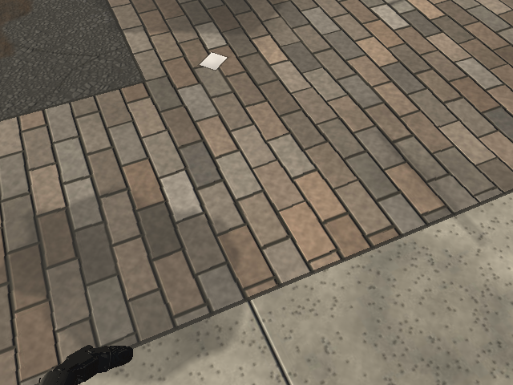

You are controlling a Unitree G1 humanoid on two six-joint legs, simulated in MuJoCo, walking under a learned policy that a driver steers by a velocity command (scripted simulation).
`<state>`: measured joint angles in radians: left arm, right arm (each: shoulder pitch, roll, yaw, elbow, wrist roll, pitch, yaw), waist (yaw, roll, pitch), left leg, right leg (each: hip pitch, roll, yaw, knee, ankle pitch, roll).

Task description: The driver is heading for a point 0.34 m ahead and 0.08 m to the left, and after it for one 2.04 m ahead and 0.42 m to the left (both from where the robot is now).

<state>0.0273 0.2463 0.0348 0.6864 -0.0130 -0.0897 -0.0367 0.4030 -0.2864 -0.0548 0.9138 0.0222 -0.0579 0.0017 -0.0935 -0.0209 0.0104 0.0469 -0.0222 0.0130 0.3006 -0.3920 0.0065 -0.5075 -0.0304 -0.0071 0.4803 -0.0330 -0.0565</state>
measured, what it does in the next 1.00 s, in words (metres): walks ahead, turning left: right foot, then left foot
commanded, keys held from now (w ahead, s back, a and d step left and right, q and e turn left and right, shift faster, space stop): w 0.04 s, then w+q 0.18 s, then q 0.42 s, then no key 0.36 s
